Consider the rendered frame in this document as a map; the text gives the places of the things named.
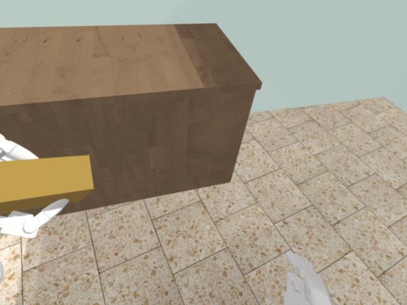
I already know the table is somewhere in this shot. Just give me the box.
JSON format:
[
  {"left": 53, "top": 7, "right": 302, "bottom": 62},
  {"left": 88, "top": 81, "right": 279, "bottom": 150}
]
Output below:
[{"left": 0, "top": 24, "right": 262, "bottom": 217}]

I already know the robot right hand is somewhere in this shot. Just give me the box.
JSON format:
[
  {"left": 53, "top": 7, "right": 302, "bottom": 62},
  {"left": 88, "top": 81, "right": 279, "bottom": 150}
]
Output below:
[{"left": 284, "top": 251, "right": 333, "bottom": 305}]

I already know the sponge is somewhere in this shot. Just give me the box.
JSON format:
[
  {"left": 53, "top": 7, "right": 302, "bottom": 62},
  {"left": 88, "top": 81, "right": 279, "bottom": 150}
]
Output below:
[{"left": 0, "top": 155, "right": 94, "bottom": 214}]

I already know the robot left hand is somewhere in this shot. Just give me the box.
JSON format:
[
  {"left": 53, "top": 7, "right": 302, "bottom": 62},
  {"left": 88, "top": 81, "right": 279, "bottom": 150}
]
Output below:
[{"left": 0, "top": 134, "right": 69, "bottom": 238}]

